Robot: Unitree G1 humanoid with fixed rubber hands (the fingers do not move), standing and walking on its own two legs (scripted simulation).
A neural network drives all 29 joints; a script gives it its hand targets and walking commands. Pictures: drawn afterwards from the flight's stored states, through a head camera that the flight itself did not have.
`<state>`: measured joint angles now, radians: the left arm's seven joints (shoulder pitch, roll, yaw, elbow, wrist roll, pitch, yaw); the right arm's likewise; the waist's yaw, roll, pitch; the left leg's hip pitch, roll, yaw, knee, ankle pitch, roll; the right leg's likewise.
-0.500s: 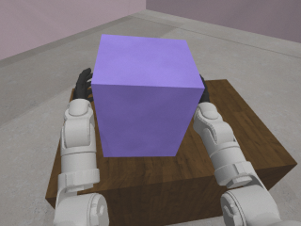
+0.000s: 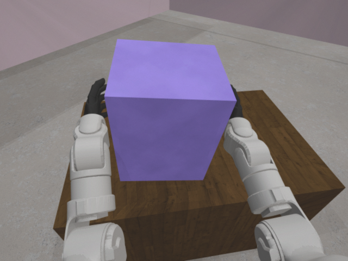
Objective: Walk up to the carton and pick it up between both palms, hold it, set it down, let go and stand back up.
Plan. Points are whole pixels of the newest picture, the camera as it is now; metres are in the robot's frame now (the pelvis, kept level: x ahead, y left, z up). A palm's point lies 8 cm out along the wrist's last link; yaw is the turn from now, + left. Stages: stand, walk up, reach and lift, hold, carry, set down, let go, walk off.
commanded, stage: hold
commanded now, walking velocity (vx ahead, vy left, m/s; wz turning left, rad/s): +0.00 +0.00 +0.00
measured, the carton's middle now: (164, 117) +0.39 +0.01 +0.16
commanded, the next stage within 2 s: none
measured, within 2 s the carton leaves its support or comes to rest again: neither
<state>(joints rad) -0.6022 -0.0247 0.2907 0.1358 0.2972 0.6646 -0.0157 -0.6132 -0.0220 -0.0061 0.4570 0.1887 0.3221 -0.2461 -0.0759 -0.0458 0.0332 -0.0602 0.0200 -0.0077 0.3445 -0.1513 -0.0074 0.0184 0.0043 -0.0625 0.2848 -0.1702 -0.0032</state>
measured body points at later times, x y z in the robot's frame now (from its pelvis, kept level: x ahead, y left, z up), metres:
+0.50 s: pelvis +0.00 +0.00 +0.00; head -0.05 +0.03 +0.45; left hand +0.38 +0.16 +0.19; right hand +0.37 -0.14 +0.17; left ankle +0.03 +0.12 -0.75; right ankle +0.00 -0.11 -0.75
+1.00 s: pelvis +0.00 +0.00 +0.00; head -0.04 +0.02 +0.45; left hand +0.38 +0.16 +0.19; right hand +0.37 -0.14 +0.18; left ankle +0.03 +0.12 -0.75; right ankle +0.00 -0.11 -0.75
